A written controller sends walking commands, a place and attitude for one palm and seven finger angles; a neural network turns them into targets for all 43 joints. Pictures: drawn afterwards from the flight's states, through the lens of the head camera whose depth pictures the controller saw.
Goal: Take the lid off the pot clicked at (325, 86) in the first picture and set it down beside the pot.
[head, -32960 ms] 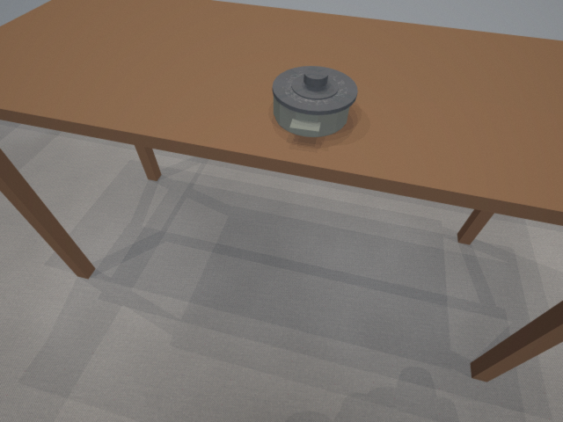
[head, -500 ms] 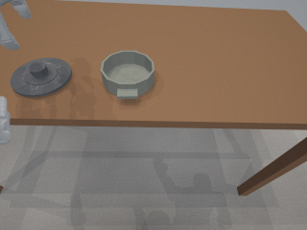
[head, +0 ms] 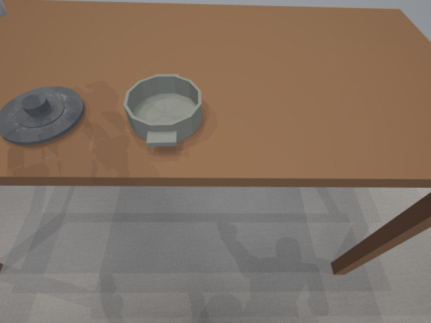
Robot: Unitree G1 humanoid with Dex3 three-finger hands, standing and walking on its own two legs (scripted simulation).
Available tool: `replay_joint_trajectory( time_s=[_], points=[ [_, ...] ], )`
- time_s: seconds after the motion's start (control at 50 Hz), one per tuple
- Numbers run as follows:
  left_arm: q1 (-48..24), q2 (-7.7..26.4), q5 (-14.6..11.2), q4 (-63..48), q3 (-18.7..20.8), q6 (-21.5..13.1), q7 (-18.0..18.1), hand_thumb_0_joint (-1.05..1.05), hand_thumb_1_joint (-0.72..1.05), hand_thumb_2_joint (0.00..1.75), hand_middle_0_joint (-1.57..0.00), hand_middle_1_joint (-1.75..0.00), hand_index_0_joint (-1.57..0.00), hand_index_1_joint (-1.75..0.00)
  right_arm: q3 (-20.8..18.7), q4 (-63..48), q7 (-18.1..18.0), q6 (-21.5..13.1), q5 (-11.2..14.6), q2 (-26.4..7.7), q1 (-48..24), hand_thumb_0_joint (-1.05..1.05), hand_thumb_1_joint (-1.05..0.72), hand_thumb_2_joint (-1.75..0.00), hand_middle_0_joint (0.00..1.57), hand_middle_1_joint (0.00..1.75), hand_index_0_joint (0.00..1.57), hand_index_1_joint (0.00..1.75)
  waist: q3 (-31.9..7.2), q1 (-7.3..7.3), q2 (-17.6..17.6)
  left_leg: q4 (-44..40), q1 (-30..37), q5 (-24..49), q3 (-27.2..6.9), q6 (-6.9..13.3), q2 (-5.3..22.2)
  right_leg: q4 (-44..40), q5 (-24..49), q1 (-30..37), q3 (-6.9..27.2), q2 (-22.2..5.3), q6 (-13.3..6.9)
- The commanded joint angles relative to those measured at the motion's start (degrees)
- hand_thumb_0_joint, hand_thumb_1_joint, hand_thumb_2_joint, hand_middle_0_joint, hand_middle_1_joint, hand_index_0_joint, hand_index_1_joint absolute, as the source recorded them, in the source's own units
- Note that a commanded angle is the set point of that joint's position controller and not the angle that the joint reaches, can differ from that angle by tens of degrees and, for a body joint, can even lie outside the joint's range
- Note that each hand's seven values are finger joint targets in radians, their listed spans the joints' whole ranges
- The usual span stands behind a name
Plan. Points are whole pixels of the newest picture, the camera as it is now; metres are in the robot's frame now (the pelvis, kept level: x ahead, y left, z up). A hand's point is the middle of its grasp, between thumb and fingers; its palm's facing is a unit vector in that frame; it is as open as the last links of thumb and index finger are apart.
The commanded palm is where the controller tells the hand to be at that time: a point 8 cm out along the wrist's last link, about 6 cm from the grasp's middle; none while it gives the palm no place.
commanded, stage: draw the hand back to the body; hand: left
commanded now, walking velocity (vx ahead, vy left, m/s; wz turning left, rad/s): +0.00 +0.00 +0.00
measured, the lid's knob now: (35, 104) +0.51 +0.33 +0.12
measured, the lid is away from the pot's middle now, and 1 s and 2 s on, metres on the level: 0.25 0.25 0.25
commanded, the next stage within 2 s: none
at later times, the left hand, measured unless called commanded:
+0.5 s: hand out of the picture +0.43 +0.27 +0.29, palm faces +0.21 -0.61 -0.76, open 11.0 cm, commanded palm +0.38 +0.30 +0.33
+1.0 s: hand out of the picture +0.35 +0.23 +0.33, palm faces +0.50 -0.84 -0.21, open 9.5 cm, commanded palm +0.30 +0.27 +0.32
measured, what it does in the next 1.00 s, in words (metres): stands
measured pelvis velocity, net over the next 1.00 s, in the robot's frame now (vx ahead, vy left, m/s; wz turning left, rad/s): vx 0.01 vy -0.04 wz -0.03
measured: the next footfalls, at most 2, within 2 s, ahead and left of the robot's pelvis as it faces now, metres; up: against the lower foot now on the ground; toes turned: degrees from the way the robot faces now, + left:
none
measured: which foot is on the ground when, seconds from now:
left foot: down 0.00-1.00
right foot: down 0.00-1.00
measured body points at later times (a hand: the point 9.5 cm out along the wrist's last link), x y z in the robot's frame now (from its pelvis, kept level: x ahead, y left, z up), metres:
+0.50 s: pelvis -0.01 -0.02 +0.00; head +0.03 -0.03 +0.45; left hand +0.41 +0.30 +0.33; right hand +0.13 -0.27 -0.11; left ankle +0.03 +0.08 -0.73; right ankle -0.06 -0.13 -0.73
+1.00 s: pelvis +0.01 -0.04 +0.01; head +0.00 -0.06 +0.46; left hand +0.32 +0.28 +0.34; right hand +0.15 -0.30 -0.09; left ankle +0.03 +0.08 -0.73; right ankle -0.06 -0.13 -0.73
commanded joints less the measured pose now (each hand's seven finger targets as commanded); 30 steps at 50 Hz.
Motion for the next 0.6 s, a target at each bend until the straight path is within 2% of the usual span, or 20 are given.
replay_joint_trajectory(
  time_s=[0.0,0.02,0.04,0.1,0.12,0.14,0.2,0.22,0.24,0.28,0.34,0.36,0.38,0.4,0.42,0.44,0.46,0.5,0.52,0.58],
  points=[
    [-24.42,13.78,0.22,-11.52,5.01,-0.17,2.43,0.00,-0.16,0.96,-0.53,-0.51,-0.53,-0.51,-3.26,-6.37,-0.25,-0.03,-0.07,-8.93,1.37,0.00,-0.90,-0.90,0.20,0.30,0.20,0.30,-23.66,0.47,3.72,2.07,26.93,26.89,-1.33,1.77,-0.45,-1.82,18.59,-3.28,-2.02,3.28,-2.61],
    [-21.64,11.82,-0.93,-13.72,4.13,-0.39,2.07,0.00,-0.16,0.96,-0.53,-0.51,-0.53,-0.51,-3.27,-7.16,0.07,0.07,0.34,-8.98,0.82,0.00,-0.90,-0.90,0.20,0.30,0.20,0.30,-23.01,0.79,4.93,2.47,27.54,30.59,-0.98,1.58,-0.13,-1.41,20.83,-3.32,-2.22,3.05,-2.88],
    [-21.15,13.96,-0.70,-17.20,5.93,-0.02,2.27,0.00,-0.16,0.96,-0.53,-0.51,-0.53,-0.51,-3.40,-7.73,0.53,0.74,0.10,-9.02,-0.35,0.00,-0.90,-0.90,0.20,0.30,0.20,0.30,-25.57,1.51,4.66,2.64,28.09,30.74,-1.08,1.62,0.00,-0.91,20.61,-2.22,-1.78,3.04,-2.44],
    [-15.35,16.27,-1.73,-20.76,8.48,0.37,2.13,0.00,-0.16,0.96,-0.53,-0.51,-0.53,-0.51,-3.17,-9.81,0.73,1.30,0.52,-8.71,-2.43,0.00,-0.90,-0.90,0.20,0.30,0.20,0.30,-23.84,2.33,4.73,3.01,26.50,30.78,-0.54,2.04,-0.27,-0.69,22.46,-0.77,-1.41,2.73,-2.41],
    [-13.82,14.63,-2.94,-24.03,7.43,0.41,1.88,0.00,-0.16,0.96,-0.53,-0.51,-0.53,-0.51,-3.09,-10.56,0.97,1.28,0.77,-8.87,-3.23,0.00,-0.90,-0.90,0.20,0.30,0.20,0.30,-23.75,2.33,5.86,3.62,27.49,34.09,-0.51,2.05,-0.07,-0.60,24.67,-0.82,-1.48,2.53,-2.64],
    [-13.67,16.89,-2.79,-26.45,9.54,0.99,1.95,0.00,-0.16,0.96,-0.53,-0.51,-0.53,-0.51,-3.09,-10.81,1.15,1.80,0.71,-8.67,-3.51,0.00,-0.90,-0.90,0.20,0.30,0.20,0.30,-25.14,2.53,4.22,3.25,27.40,33.03,-0.72,2.15,-0.03,-0.57,23.91,0.50,-1.20,2.55,-2.18],
    [-9.78,19.03,-3.52,-25.18,11.59,1.36,1.59,0.00,-0.16,0.96,-0.53,-0.51,-0.53,-0.51,-2.74,-11.65,0.55,2.44,1.06,-8.77,-4.43,0.00,-0.90,-0.90,0.20,0.30,0.20,0.30,-21.29,2.52,1.28,1.94,23.73,25.03,-0.11,2.18,-0.65,-1.45,21.65,1.36,-1.49,2.42,-2.08],
    [-8.82,19.06,-4.36,-25.60,11.91,1.29,1.49,0.00,-0.16,0.96,-0.53,-0.51,-0.53,-0.51,-2.70,-11.61,0.46,2.41,1.25,-9.28,-5.19,0.00,-0.90,-0.90,0.20,0.30,0.20,0.30,-20.60,2.56,0.83,2.21,23.78,25.63,0.14,2.16,-0.63,-1.42,23.81,1.93,-1.54,2.15,-2.31],
    [-9.40,22.36,-3.93,-27.16,14.29,1.44,1.60,0.00,-0.16,0.96,-0.53,-0.51,-0.53,-0.51,-2.54,-12.07,0.34,2.91,1.11,-8.98,-5.25,0.00,-0.90,-0.90,0.20,0.30,0.20,0.30,-22.93,3.18,0.02,1.54,22.75,23.56,0.31,2.14,-0.87,-1.11,23.28,4.60,-0.90,1.95,-1.88],
    [-8.28,21.35,-4.48,-26.25,13.75,1.23,1.38,0.00,-0.16,0.96,-0.53,-0.51,-0.53,-0.51,-2.39,-12.37,-0.03,3.21,1.29,-8.77,-6.54,0.00,-0.90,-0.90,0.20,0.30,0.20,0.30,-20.76,3.09,-0.79,0.93,21.40,19.92,0.42,2.16,-1.10,-1.37,22.34,4.31,-1.11,1.75,-2.01],
    [-10.16,16.95,-5.47,-34.33,10.17,1.66,1.49,0.00,-0.16,0.96,-0.53,-0.51,-0.53,-0.51,-2.53,-13.03,0.31,3.13,1.46,-8.12,-8.18,0.00,-0.90,-0.90,0.20,0.30,0.20,0.30,-22.46,2.57,4.08,1.19,25.77,22.29,-0.32,2.30,-0.76,-2.02,20.55,2.53,-0.68,1.63,-2.25],
    [-8.45,14.83,-5.56,-32.41,9.01,1.96,1.45,0.00,-0.16,0.96,-0.53,-0.51,-0.53,-0.51,-2.51,-12.61,0.26,2.98,1.41,-7.91,-8.62,0.00,-0.90,-0.90,0.20,0.30,0.20,0.30,-19.79,2.34,4.38,1.27,26.07,22.00,-0.78,2.31,-0.75,-2.42,18.90,0.14,-1.38,1.90,-2.60],
    [-13.29,4.92,-42.60,-37.47,24.25,-4.64,12.77,0.00,-0.16,0.96,-0.53,-0.51,-0.53,-0.51,-2.38,-16.65,0.17,-1.32,0.91,-4.87,0.26,0.00,-0.90,-0.90,0.20,0.30,0.20,0.30,-14.70,1.56,6.84,-0.65,33.40,15.13,-0.06,1.61,2.52,-4.85,12.97,-4.69,-2.16,1.77,-4.18],
    [-5.43,1.77,-44.81,-33.37,19.27,-6.79,17.95,0.00,-0.16,0.96,-0.53,-0.51,-0.53,-0.51,-0.77,-15.57,-0.45,-2.41,0.40,-6.08,-2.53,0.00,-0.90,-0.90,0.20,0.30,0.20,0.30,-12.75,2.04,5.71,-3.04,35.82,9.79,-3.36,1.10,3.82,-5.54,8.35,-5.00,-1.41,2.01,-4.45],
    [-3.04,-2.85,-46.78,-34.38,16.95,-7.72,20.40,0.00,-0.16,0.96,-0.53,-0.51,-0.53,-0.51,-0.55,-15.22,-0.98,-2.92,0.47,-5.86,-4.49,0.00,-0.90,-0.90,0.20,0.30,0.20,0.30,-10.52,1.97,7.06,-5.24,36.43,5.91,-4.76,0.95,4.14,-6.48,5.50,-6.29,-1.59,2.41,-4.87],
    [-0.55,-1.00,-51.54,-36.56,21.57,-8.49,23.34,0.00,-0.16,0.96,-0.53,-0.51,-0.53,-0.51,-1.00,-15.83,-1.49,-3.51,0.22,-6.52,-3.16,0.00,-0.90,-0.90,0.20,0.30,0.20,0.30,-12.26,2.13,2.37,-5.70,35.95,4.38,-5.37,0.66,4.46,-6.82,6.25,-3.45,-1.38,2.28,-4.35],
    [3.24,1.15,-53.99,-35.78,24.51,-9.08,25.74,0.00,-0.16,0.96,-0.53,-0.51,-0.53,-0.51,-0.94,-15.45,-1.77,-3.90,-0.01,-7.14,-3.56,0.00,-0.90,-0.90,0.20,0.30,0.20,0.30,-12.12,3.11,1.22,-5.36,33.71,5.43,-4.18,0.74,4.01,-6.83,8.39,-0.88,-1.13,2.10,-4.23],
    [8.39,8.70,-56.90,-39.11,33.76,-10.42,29.74,0.00,-0.14,0.96,-0.52,-0.51,-0.52,-0.51,-1.09,-14.85,-1.98,-3.89,-0.65,-7.80,-3.96,0.00,-0.90,-0.90,0.20,0.30,0.20,0.30,-15.38,4.98,-2.24,-4.85,30.82,10.14,-1.77,0.64,2.99,-6.72,14.39,6.27,-0.77,1.53,-3.89],
    [10.97,11.27,-58.26,-41.54,37.38,-11.28,31.18,0.00,-0.11,0.96,-0.51,-0.50,-0.51,-0.50,-1.05,-14.12,-2.11,-3.98,-1.17,-8.22,-4.59,0.00,-0.90,-0.90,0.20,0.30,0.20,0.30,-16.48,5.90,-0.74,-4.19,30.32,12.51,-0.76,0.47,2.83,-6.49,17.58,8.67,-0.45,1.14,-3.82],
    [7.74,1.21,-61.27,-53.25,30.41,-13.55,33.17,0.00,-0.03,0.96,-0.49,-0.49,-0.49,-0.49,-0.90,-14.53,-1.41,-6.43,-1.10,-6.37,-7.74,0.00,-0.90,-0.90,0.20,0.30,0.20,0.30,-15.77,4.71,8.50,-5.61,33.85,13.37,-0.57,-0.65,3.30,-7.65,16.54,7.82,-0.62,1.26,-3.71]
  ],
)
